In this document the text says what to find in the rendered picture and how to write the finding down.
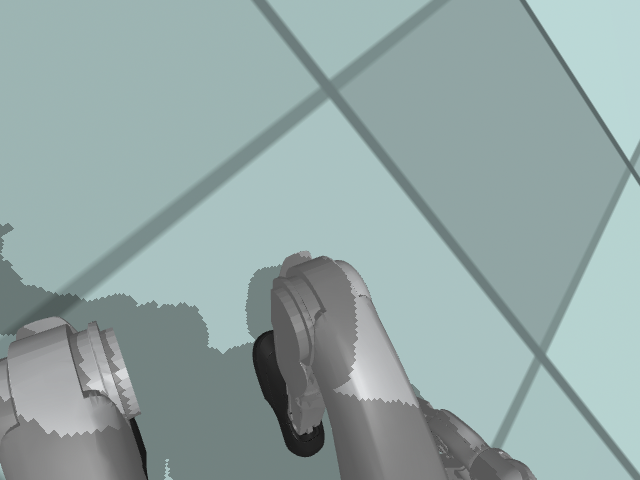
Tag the right robot arm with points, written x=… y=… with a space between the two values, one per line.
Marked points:
x=496 y=464

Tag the right robot hand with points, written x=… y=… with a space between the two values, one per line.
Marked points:
x=458 y=443

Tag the right robot foot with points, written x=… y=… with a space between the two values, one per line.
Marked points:
x=273 y=388

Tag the left robot foot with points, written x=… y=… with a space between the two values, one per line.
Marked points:
x=140 y=444

